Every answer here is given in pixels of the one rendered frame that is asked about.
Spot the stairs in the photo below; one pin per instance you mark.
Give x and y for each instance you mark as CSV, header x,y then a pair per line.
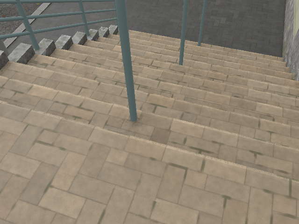
x,y
229,104

